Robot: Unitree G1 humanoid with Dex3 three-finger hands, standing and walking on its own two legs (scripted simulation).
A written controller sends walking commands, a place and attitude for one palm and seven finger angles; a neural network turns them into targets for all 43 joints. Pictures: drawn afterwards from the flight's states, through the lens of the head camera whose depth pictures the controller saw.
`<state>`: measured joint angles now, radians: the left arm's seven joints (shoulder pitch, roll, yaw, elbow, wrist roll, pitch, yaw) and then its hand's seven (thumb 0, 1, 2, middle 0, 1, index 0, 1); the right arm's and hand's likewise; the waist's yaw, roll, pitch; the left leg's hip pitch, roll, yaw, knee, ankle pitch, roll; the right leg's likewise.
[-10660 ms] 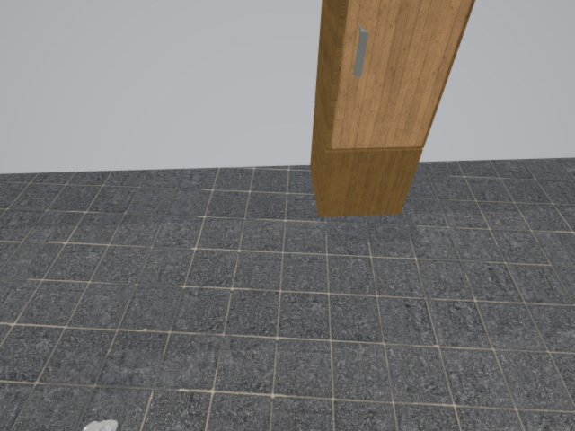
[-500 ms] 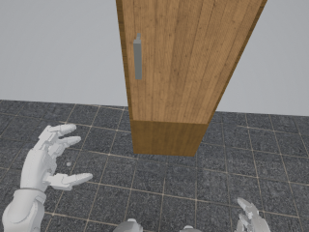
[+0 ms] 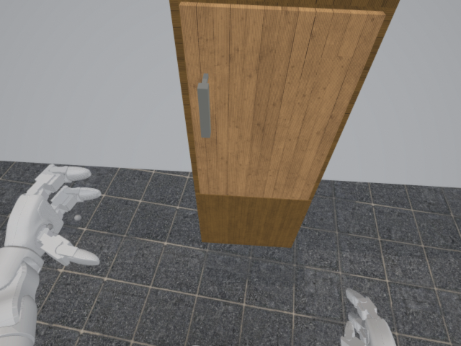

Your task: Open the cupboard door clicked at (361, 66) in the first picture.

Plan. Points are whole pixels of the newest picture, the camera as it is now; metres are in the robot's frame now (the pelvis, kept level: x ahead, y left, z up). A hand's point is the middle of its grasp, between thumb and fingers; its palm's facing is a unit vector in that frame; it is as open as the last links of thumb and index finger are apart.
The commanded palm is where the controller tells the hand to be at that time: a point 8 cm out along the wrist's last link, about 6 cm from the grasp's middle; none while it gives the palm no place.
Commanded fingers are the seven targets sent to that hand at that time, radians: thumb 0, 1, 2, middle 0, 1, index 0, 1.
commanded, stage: raise the hand with hooked fingers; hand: left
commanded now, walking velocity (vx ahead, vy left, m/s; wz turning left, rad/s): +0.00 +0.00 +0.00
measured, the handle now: (205, 106) +0.60 +0.11 +0.08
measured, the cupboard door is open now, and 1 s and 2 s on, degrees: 0 0 0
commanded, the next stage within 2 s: move the hooked fingers beside the handle in 0.58 s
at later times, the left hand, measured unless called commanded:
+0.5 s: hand (87, 208) +0.30 +0.26 +0.09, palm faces +0.06 -1.00 -0.02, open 14.0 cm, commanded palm +0.27 +0.30 +0.10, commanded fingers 0.00 -0.50 0.30 -0.30 -1.20 -0.30 -1.20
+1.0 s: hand (114, 187) +0.34 +0.23 +0.09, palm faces -0.01 -1.00 -0.01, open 14.0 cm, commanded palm +0.31 +0.28 +0.09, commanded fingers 0.00 -0.50 0.30 -0.30 -1.20 -0.30 -1.20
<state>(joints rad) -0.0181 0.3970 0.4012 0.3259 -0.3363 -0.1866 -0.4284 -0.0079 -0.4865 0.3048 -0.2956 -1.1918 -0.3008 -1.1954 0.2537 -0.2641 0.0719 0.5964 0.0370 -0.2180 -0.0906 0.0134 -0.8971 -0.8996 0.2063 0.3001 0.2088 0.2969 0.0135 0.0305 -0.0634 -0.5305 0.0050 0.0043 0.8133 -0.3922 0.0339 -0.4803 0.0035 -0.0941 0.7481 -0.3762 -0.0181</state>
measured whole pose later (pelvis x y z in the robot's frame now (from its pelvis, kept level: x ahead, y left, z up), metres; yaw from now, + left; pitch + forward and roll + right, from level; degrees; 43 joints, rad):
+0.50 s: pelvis +0.00 -0.01 +0.00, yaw -1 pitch +6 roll -1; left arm -0.07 0.40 0.44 0.42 -0.34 -0.21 -0.45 -0.01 -0.50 0.30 -0.30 -1.20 -0.30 -1.20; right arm 0.28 -0.28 0.05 0.59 0.04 -0.20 -0.08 0.01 -0.90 -0.90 0.20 0.30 0.21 0.30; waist 0.00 0.03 -0.05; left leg -0.50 0.02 0.02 0.76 -0.37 0.02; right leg -0.46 0.02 -0.08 0.72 -0.36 -0.03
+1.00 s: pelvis +0.00 -0.01 +0.00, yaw -1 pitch +7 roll -1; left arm -0.25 0.38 0.36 0.52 -0.29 -0.20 -0.41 -0.01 -0.50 0.30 -0.30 -1.20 -0.30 -1.20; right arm 0.27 -0.27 0.06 0.60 0.04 -0.19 -0.09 0.01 -0.90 -0.90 0.20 0.30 0.21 0.30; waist -0.01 0.02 -0.06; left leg -0.52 0.01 0.02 0.77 -0.37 0.03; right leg -0.49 0.01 -0.08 0.73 -0.36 -0.03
